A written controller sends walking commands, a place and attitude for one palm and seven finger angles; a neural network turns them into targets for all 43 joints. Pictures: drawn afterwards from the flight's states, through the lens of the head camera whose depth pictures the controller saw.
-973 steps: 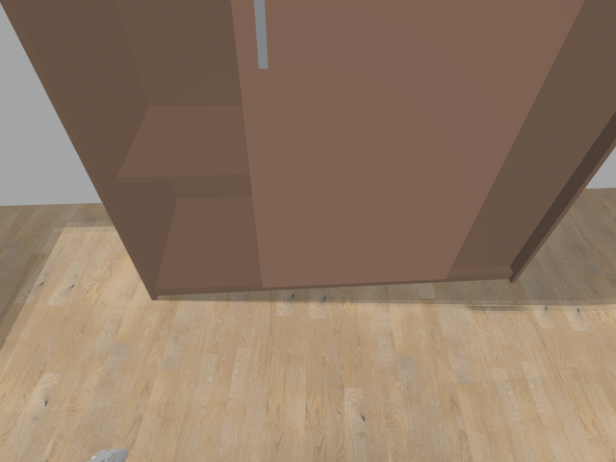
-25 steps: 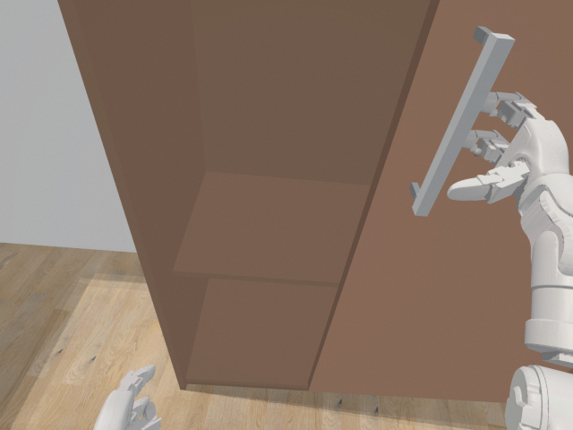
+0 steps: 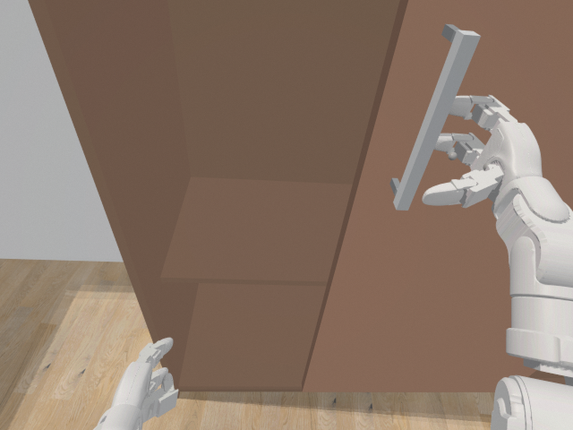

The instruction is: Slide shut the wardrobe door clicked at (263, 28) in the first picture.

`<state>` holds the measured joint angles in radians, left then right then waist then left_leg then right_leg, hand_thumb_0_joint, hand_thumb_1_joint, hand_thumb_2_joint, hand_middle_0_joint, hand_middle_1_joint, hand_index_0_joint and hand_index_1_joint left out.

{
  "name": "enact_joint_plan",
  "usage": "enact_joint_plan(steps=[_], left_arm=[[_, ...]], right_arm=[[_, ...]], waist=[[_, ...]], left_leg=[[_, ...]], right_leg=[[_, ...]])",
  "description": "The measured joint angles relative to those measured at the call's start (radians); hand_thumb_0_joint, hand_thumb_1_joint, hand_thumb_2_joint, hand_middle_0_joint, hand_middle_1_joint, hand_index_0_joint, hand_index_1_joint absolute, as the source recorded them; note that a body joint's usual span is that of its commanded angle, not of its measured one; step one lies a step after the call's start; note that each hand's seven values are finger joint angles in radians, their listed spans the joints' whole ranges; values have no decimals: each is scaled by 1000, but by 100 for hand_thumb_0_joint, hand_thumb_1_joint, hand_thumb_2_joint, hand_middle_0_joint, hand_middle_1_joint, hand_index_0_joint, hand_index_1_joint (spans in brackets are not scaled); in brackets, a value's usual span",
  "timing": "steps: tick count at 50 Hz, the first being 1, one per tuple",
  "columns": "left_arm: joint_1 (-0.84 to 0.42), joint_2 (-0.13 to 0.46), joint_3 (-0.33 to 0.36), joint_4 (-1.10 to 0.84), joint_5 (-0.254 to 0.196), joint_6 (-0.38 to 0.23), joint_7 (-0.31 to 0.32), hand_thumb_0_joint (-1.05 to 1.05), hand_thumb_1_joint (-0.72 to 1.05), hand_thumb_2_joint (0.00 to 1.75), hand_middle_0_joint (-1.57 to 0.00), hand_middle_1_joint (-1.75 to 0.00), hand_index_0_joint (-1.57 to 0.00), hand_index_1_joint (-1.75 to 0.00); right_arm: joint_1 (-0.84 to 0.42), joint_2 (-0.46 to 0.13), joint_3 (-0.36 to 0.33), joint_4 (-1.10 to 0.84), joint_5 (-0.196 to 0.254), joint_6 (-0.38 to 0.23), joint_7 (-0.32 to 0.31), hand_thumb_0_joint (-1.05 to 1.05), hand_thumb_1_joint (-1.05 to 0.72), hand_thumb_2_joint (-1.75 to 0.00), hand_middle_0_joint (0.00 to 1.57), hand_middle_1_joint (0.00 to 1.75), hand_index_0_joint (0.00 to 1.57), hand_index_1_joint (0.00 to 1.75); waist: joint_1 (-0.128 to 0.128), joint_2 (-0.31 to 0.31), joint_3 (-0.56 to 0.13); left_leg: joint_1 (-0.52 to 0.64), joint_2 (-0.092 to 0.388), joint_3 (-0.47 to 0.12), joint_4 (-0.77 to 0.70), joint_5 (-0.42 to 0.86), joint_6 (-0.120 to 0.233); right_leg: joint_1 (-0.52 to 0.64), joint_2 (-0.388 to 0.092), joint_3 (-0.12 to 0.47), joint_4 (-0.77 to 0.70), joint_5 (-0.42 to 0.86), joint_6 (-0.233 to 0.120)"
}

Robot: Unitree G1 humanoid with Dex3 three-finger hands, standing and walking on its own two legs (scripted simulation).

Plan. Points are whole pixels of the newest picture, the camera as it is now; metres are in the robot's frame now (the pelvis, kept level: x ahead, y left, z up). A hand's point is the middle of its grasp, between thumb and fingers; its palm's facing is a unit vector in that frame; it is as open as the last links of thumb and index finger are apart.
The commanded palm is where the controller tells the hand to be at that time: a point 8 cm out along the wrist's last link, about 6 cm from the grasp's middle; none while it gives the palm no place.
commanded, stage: move the hooked fingers beside the handle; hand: right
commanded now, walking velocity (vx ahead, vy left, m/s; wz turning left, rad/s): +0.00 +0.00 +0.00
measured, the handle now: (423, 127) +0.44 -0.16 +0.27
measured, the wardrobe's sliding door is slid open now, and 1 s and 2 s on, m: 0.41 0.41 0.41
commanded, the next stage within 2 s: none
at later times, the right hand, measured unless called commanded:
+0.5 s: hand (452, 158) +0.36 -0.17 +0.27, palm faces +0.01 +1.00 -0.06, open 14.2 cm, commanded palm +0.34 -0.22 +0.26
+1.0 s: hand (465, 161) +0.36 -0.19 +0.26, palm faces +0.03 +1.00 -0.07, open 14.0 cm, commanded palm +0.34 -0.24 +0.26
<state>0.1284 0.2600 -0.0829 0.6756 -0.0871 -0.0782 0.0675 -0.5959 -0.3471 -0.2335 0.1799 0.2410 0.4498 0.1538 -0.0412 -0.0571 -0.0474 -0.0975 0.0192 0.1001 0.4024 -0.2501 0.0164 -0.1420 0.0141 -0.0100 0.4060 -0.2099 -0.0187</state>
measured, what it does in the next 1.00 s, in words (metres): stands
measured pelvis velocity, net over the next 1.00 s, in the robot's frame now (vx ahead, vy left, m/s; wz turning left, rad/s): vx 0.00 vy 0.01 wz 0.00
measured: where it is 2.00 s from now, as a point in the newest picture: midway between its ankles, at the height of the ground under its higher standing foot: outside the picture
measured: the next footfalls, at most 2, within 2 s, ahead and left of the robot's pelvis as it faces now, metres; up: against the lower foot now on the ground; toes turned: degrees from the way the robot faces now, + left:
none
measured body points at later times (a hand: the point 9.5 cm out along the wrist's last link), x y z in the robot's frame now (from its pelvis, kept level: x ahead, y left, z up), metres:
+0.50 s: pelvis +0.00 +0.00 +0.00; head -0.04 +0.03 +0.45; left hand +0.19 +0.23 -0.08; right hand +0.35 -0.23 +0.27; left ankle -0.02 +0.10 -0.74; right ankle +0.01 -0.11 -0.74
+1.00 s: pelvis +0.00 +0.01 +0.00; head -0.04 +0.04 +0.45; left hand +0.19 +0.24 -0.08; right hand +0.35 -0.24 +0.27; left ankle -0.02 +0.10 -0.74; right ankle +0.01 -0.11 -0.74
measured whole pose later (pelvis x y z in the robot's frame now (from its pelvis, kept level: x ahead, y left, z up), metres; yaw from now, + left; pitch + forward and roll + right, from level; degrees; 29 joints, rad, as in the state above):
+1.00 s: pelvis +0.00 +0.01 +0.00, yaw +0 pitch -3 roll +0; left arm 0.16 0.28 -0.08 0.67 -0.10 -0.07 0.07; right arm -0.55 -0.43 -0.29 0.21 0.26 0.43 0.22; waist -0.02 -0.07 -0.05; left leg -0.10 0.00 0.10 0.40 -0.25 0.03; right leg -0.14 0.00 -0.01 0.41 -0.21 -0.01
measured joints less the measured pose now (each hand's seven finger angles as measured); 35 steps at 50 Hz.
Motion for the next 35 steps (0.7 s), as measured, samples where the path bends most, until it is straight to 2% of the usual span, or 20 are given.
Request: enact_joint_plan(steps=[8,16,35], left_arm=[[9,-6,-2,1,5,7,-6,1,90,89,-20,-30,-20,-30],[15,-3,-4,3,6,16,-7,1,90,89,-20,-30,-20,-30],[22,12,5,-9,0,18,-3,1,90,89,-20,-30,-20,-30]], right_arm=[[7,8,7,-16,-12,11,-21,-1,51,-30,30,120,27,122],[42,4,-1,-47,-3,9,-10,-1,51,-30,30,120,22,118],[45,-39,-35,-19,12,0,31,-1,51,-30,30,120,28,120]], waist=[[0,-3,1],[6,-5,2],[19,-9,-6]], left_leg=[[8,1,0,-6,3,1],[14,-1,-5,-5,2,1],[4,-9,-7,-8,5,8]], right_leg=[[9,1,1,-9,5,0],[19,0,-4,-11,3,1],[10,-9,-5,-13,5,7]])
